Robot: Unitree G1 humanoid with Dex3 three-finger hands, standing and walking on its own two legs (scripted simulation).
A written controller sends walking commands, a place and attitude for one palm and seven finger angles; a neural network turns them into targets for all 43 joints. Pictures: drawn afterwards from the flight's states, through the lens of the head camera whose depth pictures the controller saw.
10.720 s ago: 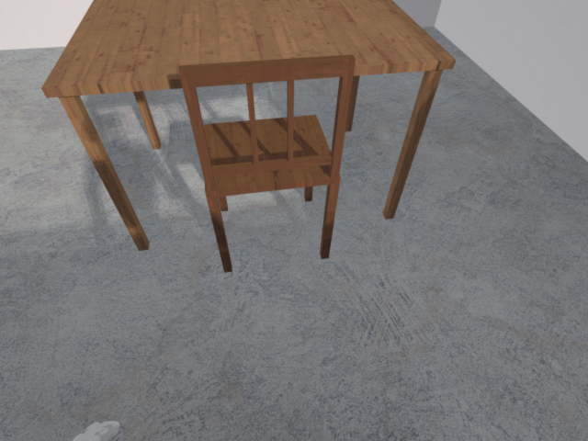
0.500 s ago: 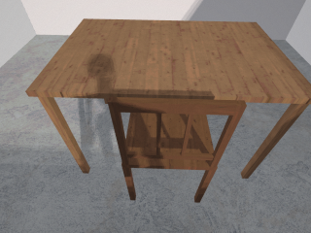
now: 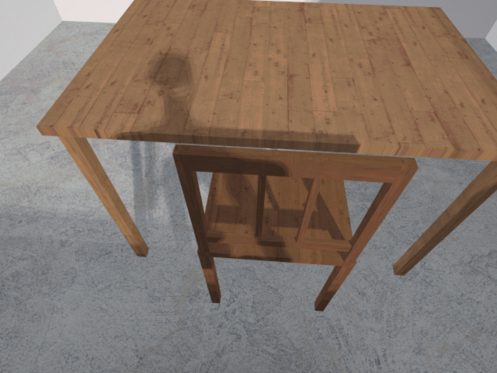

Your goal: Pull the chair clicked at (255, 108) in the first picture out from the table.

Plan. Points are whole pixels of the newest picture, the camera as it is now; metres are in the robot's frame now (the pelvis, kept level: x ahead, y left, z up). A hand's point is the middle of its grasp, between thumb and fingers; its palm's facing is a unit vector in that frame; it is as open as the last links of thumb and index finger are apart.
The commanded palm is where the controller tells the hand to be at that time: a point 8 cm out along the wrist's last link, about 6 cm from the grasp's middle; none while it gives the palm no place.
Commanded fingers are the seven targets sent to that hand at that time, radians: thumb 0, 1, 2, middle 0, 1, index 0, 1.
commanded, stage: come to a stop and stand still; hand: left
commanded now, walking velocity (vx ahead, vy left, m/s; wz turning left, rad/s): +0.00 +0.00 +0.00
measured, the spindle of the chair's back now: (260, 209) +0.46 +0.01 -0.09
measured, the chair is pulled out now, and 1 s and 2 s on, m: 0.00 0.00 0.00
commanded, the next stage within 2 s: look again from close up in 0.50 s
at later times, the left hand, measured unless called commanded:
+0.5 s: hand out of the picture -0.01 +0.23 -0.16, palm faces +0.00 -0.97 -0.25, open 7.4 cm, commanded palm none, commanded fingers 0.00 0.90 0.90 -0.20 -0.30 -0.20 -0.30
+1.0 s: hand out of the picture +0.01 +0.18 -0.16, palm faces +0.01 -0.97 -0.23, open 7.3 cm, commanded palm none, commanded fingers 0.00 0.90 0.90 -0.20 -0.30 -0.20 -0.30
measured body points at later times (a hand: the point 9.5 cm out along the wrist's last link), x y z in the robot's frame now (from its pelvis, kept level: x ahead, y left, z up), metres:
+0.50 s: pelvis -0.03 +0.03 +0.00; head -0.02 +0.02 +0.45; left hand -0.01 +0.28 -0.14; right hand -0.01 -0.19 -0.16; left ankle -0.05 +0.13 -0.73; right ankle +0.01 -0.12 -0.73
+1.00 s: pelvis +0.00 +0.00 +0.01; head +0.01 -0.01 +0.45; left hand +0.01 +0.23 -0.15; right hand +0.01 -0.22 -0.16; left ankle -0.04 +0.13 -0.73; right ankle +0.01 -0.13 -0.73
